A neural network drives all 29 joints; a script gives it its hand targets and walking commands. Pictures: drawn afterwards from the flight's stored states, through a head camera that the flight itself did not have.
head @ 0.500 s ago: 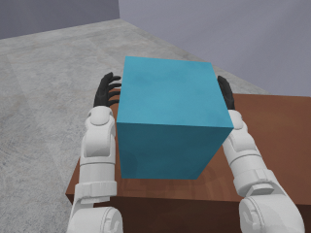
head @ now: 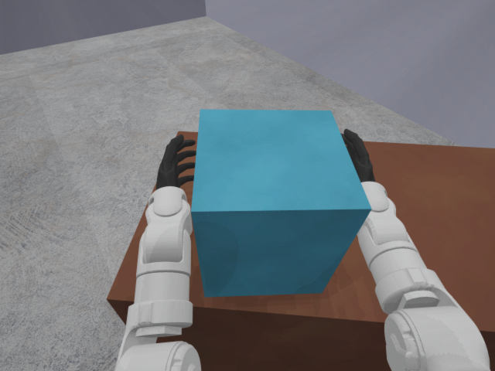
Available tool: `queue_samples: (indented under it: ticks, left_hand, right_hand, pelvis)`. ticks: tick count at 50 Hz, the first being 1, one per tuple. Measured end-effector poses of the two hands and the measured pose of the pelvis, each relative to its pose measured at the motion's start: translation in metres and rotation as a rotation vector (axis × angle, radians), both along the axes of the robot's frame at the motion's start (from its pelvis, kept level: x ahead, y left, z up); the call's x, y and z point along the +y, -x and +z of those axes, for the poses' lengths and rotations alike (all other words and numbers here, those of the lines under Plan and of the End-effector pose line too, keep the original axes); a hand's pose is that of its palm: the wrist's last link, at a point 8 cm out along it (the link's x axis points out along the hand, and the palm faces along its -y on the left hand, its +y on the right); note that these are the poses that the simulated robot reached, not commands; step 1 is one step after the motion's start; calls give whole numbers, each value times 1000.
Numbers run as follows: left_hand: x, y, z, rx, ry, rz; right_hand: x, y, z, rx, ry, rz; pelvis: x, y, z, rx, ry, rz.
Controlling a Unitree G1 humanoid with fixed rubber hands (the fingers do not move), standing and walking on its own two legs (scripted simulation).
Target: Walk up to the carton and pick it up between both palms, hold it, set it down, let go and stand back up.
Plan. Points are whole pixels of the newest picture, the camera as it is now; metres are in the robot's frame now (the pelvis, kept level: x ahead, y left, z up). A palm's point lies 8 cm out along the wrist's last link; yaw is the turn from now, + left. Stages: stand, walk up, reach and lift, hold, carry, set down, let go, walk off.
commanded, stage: set down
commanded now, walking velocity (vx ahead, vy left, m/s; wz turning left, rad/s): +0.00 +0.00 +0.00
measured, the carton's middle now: (265, 207) +0.37 +0.02 +0.09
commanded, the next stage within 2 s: none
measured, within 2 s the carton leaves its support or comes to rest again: rests again in 1.00 s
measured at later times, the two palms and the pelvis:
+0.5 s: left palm (176, 201) +0.37 +0.17 +0.10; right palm (350, 184) +0.43 -0.13 +0.11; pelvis +0.00 -0.01 +0.00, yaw -1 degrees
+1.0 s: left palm (188, 212) +0.38 +0.15 +0.07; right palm (351, 192) +0.44 -0.14 +0.07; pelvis -0.01 -0.01 +0.00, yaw -3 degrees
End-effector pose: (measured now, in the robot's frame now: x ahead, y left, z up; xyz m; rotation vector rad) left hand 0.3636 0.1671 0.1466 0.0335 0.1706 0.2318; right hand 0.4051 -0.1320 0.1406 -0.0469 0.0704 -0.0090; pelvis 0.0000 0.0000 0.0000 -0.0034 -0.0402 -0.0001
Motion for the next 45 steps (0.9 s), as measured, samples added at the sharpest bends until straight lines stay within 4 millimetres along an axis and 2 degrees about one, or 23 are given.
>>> queue_samples:
  ticks: [23,45]
  left_hand:
    - [0,-5,-40,61,21,57]
    - [-14,-13,-68,109,31,76]
  right_hand:
    - [2,-20,-33,53,20,64]
    - [-12,-31,-60,98,14,90]
  pelvis:
    - [-7,2,0,113,-1,-14]
    - [-10,5,-2,222,-6,-43]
